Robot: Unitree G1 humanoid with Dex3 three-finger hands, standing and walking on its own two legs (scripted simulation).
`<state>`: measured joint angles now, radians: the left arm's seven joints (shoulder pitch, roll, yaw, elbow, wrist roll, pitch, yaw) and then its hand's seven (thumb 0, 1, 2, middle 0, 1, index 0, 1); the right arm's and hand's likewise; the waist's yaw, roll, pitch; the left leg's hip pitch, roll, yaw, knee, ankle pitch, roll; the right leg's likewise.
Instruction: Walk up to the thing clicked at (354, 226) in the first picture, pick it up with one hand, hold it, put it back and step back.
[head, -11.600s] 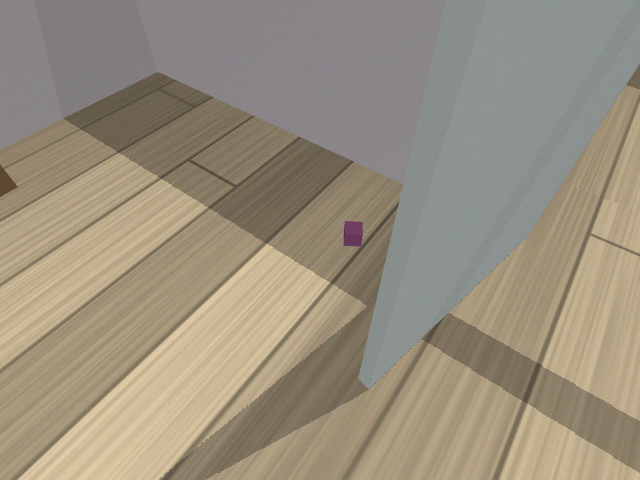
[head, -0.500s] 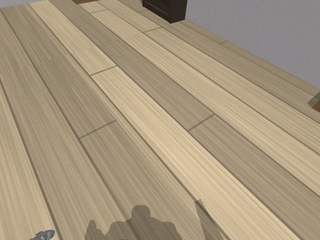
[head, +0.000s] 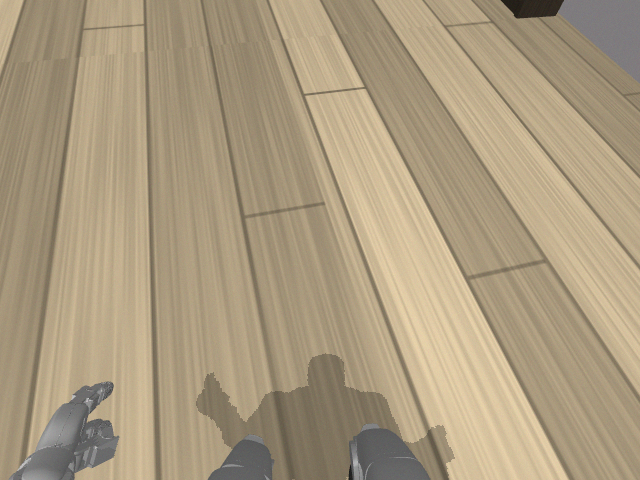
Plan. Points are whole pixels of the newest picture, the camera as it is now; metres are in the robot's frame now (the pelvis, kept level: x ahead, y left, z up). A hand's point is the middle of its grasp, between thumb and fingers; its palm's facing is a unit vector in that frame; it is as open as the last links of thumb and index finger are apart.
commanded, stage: walk up
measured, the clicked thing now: out of the picture -0.82 -0.66 -0.71
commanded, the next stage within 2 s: none
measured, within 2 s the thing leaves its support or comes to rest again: neither
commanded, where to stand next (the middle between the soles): +0.04 +0.02 m, yaw +54 degrees
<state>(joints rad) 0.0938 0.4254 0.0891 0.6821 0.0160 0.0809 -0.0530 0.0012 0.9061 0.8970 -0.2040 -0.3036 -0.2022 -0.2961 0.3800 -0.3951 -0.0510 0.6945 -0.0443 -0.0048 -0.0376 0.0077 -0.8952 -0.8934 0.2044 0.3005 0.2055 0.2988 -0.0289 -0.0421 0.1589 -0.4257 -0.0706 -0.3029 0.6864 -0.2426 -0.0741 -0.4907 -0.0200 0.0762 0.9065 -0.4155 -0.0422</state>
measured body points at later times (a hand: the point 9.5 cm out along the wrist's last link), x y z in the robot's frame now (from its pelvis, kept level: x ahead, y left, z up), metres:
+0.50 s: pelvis -0.03 -0.07 +0.01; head +0.00 -0.05 +0.46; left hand -0.16 +0.28 -0.07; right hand +0.23 -0.30 -0.09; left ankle -0.08 +0.08 -0.69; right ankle +0.06 -0.16 -0.71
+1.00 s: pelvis +0.01 -0.05 +0.01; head +0.05 -0.04 +0.46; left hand -0.19 +0.21 -0.09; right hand +0.31 -0.19 -0.11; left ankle -0.08 +0.05 -0.65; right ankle +0.11 -0.11 -0.71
